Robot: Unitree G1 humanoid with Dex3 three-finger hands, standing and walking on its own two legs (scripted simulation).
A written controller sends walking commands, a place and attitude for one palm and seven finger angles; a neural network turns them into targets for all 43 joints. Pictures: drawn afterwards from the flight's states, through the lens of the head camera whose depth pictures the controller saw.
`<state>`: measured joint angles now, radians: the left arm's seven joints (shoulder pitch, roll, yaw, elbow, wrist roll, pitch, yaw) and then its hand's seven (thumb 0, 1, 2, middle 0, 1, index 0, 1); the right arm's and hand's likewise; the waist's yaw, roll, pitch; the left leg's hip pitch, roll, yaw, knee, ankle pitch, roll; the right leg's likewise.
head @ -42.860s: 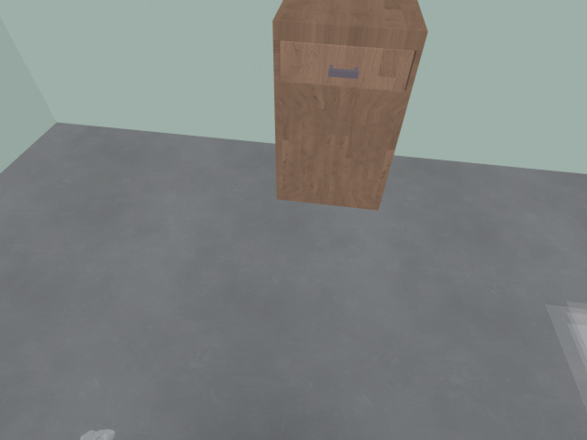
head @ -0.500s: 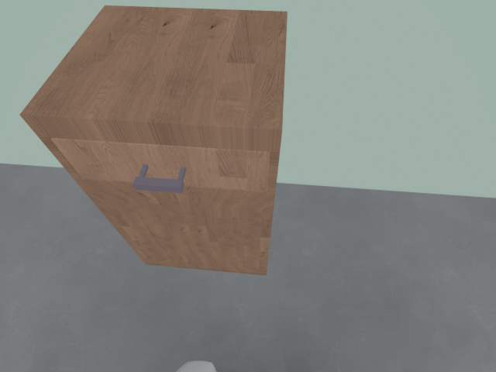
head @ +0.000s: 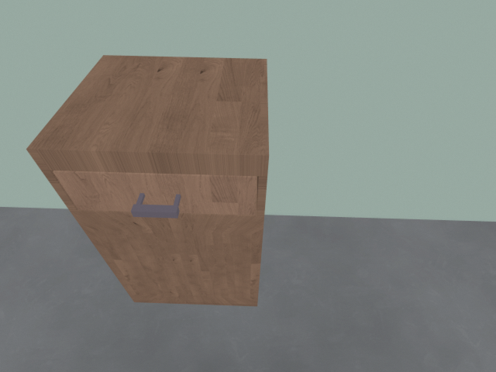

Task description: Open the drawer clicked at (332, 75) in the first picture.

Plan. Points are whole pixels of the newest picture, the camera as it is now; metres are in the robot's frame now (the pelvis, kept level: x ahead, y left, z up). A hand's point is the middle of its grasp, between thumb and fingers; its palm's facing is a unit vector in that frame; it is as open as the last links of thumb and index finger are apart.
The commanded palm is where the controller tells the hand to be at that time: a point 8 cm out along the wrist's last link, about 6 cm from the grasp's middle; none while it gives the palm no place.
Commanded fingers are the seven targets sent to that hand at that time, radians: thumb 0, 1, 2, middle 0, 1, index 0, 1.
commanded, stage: look again from close up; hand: left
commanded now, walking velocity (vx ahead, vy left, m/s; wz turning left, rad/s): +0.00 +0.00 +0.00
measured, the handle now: (157, 204) +0.49 +0.24 -0.08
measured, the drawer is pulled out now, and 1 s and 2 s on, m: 0.00 0.00 0.00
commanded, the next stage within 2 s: raise the hand with hooked fingers in 0.08 s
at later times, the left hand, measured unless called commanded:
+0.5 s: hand (128, 335) +0.19 +0.21 -0.05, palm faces +0.02 -0.30 -0.96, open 8.1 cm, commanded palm +0.14 +0.23 -0.03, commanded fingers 0.00 0.50 0.73 -0.23 -0.56 -0.23 -0.56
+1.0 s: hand (118, 313) +0.21 +0.22 -0.02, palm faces -0.02 -0.11 -0.99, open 10.9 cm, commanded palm +0.19 +0.23 +0.04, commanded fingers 0.00 -0.08 0.48 -0.27 -0.93 -0.27 -0.93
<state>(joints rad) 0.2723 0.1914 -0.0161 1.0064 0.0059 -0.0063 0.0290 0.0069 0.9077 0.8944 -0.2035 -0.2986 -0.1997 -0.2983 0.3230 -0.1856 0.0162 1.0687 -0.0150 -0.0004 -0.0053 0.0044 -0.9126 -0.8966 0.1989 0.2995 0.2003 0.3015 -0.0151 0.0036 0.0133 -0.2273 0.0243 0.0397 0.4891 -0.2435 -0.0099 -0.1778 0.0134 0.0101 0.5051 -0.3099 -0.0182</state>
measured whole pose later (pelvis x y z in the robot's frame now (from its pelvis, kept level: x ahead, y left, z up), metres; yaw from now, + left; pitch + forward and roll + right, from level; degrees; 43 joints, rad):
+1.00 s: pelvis -0.01 -0.02 -0.03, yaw +1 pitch +8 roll +1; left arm 0.30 0.39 -0.05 0.00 1.00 -0.02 0.31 0.00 0.14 0.57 -0.28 -0.79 -0.27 -0.79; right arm 0.17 -0.20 0.02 0.60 -0.05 0.11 -0.01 0.01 -0.91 -0.90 0.20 0.30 0.20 0.30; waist 0.05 0.05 -0.08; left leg -0.56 0.03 0.02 0.78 -0.35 -0.02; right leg -0.52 0.02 -0.01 0.83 -0.45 -0.04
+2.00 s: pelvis +0.00 +0.01 -0.01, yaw +2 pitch +3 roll +0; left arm -0.03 0.48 -0.04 0.06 0.92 -0.06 0.10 0.00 -0.49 0.30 -0.32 -1.20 -0.32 -1.20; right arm 0.18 -0.26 -0.03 0.63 0.00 0.14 -0.01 0.01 -0.91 -0.90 0.20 0.30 0.20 0.30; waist 0.06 0.06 -0.02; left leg -0.36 0.00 0.02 0.56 -0.26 0.01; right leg -0.29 -0.01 -0.01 0.57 -0.33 0.00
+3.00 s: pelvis +0.00 +0.00 -0.02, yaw +1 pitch +9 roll +0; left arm -0.33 0.43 -0.09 0.52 1.02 -0.07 0.23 0.00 -0.49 0.30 -0.32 -1.20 -0.32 -1.20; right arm 0.24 -0.25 -0.07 0.67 0.01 0.14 -0.03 0.01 -0.91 -0.90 0.20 0.30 0.20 0.30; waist 0.01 0.04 -0.09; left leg -0.53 0.01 0.02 0.69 -0.31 0.00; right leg -0.47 0.00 -0.01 0.70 -0.39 -0.01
